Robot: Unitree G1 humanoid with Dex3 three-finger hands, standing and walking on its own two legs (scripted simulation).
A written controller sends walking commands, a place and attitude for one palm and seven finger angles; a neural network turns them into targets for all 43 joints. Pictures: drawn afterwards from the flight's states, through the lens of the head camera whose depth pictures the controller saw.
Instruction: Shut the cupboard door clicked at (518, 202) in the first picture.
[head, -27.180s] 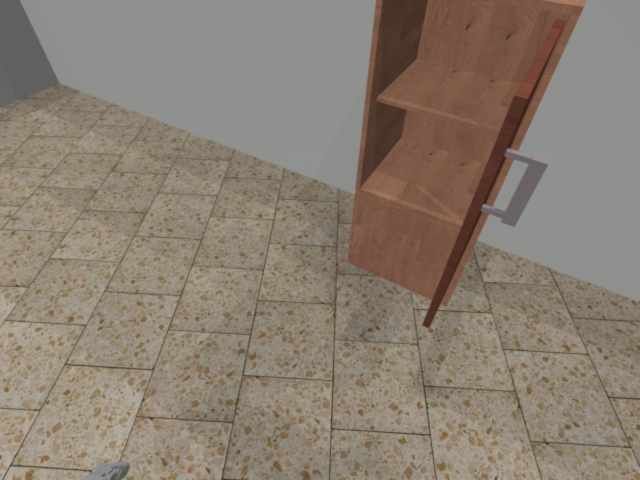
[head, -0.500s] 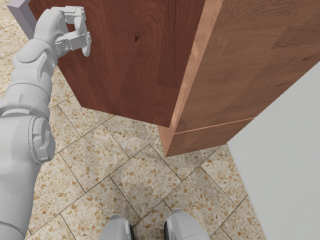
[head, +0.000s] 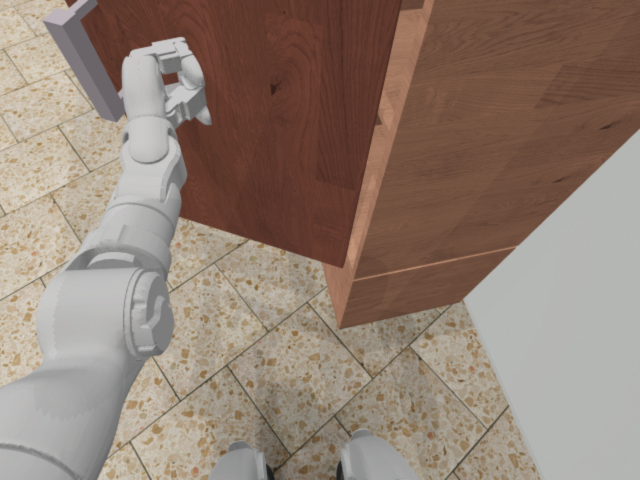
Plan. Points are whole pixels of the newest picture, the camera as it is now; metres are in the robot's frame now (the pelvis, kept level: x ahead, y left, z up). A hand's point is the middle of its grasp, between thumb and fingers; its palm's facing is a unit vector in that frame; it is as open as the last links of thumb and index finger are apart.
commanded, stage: pull the fist back off the door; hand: left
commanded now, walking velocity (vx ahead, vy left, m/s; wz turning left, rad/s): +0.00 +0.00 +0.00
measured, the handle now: (100, 61) +0.63 +0.20 +0.13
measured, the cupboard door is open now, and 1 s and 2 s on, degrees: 58 58 58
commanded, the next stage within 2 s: draw the hand back to the body in 0.54 s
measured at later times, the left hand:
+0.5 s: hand (199, 145) +0.47 +0.07 +0.13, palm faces +0.07 -1.00 +0.01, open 3.1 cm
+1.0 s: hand (127, 197) +0.39 +0.13 +0.15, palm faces +0.10 -0.99 -0.01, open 3.1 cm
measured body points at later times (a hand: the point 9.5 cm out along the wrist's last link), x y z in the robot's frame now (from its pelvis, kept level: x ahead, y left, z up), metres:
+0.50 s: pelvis +0.00 -0.01 +0.03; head +0.07 -0.01 +0.47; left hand +0.46 +0.13 +0.14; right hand +0.05 -0.28 -0.09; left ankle +0.02 +0.11 -0.67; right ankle +0.00 -0.11 -0.67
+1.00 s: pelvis +0.01 -0.01 +0.04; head +0.02 -0.03 +0.49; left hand +0.38 +0.19 +0.16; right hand +0.08 -0.26 -0.09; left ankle +0.02 +0.11 -0.67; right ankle +0.00 -0.11 -0.68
